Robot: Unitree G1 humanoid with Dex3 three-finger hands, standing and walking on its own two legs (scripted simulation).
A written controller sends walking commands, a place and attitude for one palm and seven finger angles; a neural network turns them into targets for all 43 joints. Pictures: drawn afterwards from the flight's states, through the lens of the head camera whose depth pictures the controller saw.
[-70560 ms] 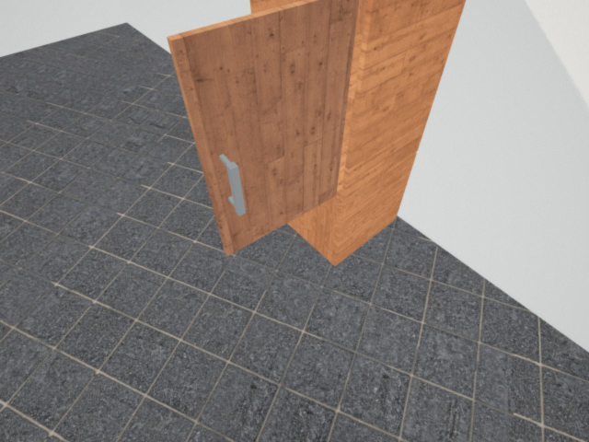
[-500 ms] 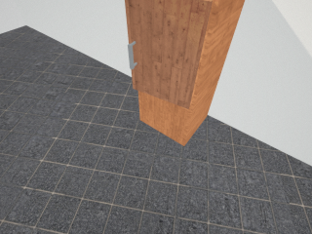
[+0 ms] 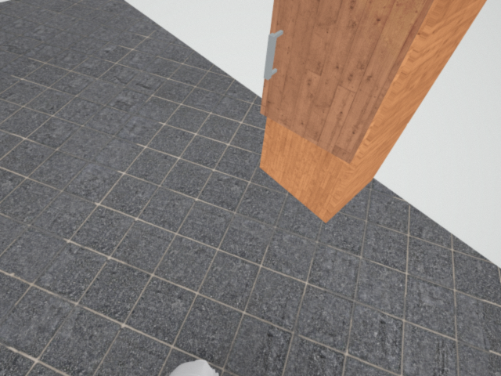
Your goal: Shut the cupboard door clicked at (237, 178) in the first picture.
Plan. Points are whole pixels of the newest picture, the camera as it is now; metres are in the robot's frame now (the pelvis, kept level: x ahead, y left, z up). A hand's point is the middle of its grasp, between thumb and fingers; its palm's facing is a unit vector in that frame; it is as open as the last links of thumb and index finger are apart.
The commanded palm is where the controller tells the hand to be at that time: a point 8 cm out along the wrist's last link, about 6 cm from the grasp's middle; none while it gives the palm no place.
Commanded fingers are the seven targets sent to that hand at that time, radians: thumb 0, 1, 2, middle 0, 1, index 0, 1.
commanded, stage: walk to a spot facing it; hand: left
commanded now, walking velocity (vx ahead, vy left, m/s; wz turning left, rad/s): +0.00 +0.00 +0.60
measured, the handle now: (273, 55) +1.01 -0.05 -0.05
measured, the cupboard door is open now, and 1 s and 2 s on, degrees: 8 8 8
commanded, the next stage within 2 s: turn to face it in 1.54 s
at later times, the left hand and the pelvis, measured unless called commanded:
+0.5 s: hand out of the picture +0.03 +0.19 -0.13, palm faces +0.27 -0.91 -0.32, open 7.4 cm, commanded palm none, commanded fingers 0.00 0.90 0.90 -0.20 -0.30 -0.20 -0.30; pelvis +0.00 -0.05 +0.02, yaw +18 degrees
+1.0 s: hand out of the picture -0.12 +0.18 -0.17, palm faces +0.64 -0.74 -0.22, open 7.4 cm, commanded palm none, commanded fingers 0.00 0.90 0.90 -0.20 -0.30 -0.20 -0.30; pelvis +0.05 +0.05 +0.01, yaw +37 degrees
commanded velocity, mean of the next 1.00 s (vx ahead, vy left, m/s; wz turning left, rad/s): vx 0.16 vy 0.00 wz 0.56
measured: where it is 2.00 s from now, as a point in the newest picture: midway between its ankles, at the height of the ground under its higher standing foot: (164, 330)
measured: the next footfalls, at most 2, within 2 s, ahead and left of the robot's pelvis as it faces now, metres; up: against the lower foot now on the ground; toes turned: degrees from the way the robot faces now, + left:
right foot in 0.44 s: +0.05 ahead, -0.15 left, +0.00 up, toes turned +16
left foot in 0.90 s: +0.03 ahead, +0.14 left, +0.00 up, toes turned +42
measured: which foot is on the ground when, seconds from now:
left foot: down 0.00-0.42, up 0.44-0.88, down 0.90-1.00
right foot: up 0.00-0.42, down 0.44-0.90, up 0.92-1.00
